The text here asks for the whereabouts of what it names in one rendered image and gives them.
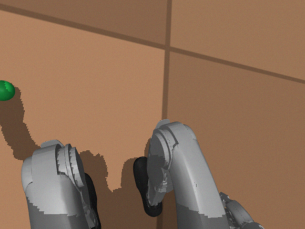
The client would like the right robot hand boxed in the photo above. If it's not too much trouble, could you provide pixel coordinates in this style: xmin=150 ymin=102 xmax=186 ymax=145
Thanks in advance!
xmin=219 ymin=192 xmax=254 ymax=229

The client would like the right robot foot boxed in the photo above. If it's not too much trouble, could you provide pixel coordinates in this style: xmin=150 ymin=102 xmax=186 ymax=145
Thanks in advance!
xmin=133 ymin=156 xmax=163 ymax=217

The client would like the left robot foot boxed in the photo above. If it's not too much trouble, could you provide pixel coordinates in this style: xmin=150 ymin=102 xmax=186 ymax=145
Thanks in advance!
xmin=85 ymin=173 xmax=102 ymax=229

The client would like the ball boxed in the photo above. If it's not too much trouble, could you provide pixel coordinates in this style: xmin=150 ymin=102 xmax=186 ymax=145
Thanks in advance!
xmin=0 ymin=80 xmax=15 ymax=101

